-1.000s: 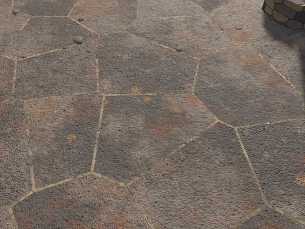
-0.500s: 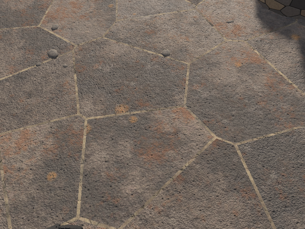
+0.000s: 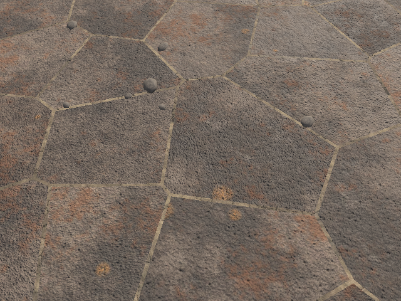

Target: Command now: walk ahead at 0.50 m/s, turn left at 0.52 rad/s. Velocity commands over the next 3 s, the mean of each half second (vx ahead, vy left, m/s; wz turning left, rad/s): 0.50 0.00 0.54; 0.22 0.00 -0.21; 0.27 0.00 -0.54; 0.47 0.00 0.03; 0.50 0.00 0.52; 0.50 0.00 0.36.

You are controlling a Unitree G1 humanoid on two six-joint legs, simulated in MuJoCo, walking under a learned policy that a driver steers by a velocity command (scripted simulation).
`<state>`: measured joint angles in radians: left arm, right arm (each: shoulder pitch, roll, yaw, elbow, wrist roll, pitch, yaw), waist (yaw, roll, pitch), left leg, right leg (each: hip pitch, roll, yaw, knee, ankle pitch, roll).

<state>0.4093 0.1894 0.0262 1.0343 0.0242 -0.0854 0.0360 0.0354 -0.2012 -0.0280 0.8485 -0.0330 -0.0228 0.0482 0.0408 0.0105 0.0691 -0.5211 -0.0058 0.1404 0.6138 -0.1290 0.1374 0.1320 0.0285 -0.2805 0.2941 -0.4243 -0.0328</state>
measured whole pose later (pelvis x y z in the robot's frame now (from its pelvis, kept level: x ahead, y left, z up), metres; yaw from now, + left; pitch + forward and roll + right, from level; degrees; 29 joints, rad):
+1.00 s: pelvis +0.44 +0.03 +0.02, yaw +6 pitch +1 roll +0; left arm 0.33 0.27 0.07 0.86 0.02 0.01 0.00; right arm 0.09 -0.24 -0.02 0.79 -0.01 0.02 -0.03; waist 0.06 0.01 0.05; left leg -0.45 -0.02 -0.07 0.76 -0.33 -0.03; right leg -0.26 0.12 0.14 0.43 -0.18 -0.07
